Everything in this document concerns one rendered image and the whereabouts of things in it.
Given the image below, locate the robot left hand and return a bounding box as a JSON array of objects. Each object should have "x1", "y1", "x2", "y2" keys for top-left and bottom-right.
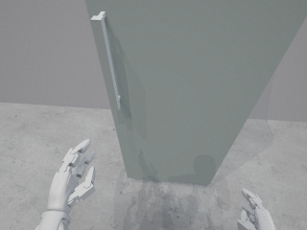
[{"x1": 47, "y1": 139, "x2": 96, "y2": 215}]

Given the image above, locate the handle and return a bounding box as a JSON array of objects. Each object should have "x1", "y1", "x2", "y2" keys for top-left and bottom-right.
[{"x1": 90, "y1": 11, "x2": 121, "y2": 111}]

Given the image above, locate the robot left forearm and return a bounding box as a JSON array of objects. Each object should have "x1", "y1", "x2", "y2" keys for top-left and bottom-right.
[{"x1": 35, "y1": 210, "x2": 71, "y2": 230}]

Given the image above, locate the robot right hand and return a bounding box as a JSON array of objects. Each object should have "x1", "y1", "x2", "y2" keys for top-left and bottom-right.
[{"x1": 237, "y1": 188, "x2": 276, "y2": 230}]

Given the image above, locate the fridge door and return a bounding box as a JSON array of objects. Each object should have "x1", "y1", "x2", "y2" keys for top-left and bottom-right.
[{"x1": 85, "y1": 0, "x2": 307, "y2": 185}]

